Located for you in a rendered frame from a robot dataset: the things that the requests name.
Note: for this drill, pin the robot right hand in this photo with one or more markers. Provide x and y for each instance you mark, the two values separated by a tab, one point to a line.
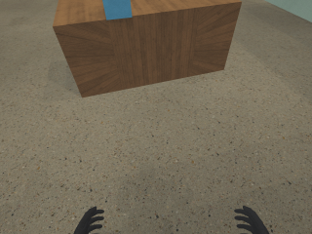
255	226

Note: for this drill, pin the pedestal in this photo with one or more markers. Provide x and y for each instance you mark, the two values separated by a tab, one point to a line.
164	40

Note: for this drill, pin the carton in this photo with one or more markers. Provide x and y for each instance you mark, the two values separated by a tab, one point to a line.
117	9

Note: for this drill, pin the robot left hand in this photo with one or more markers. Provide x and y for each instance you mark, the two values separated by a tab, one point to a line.
84	226

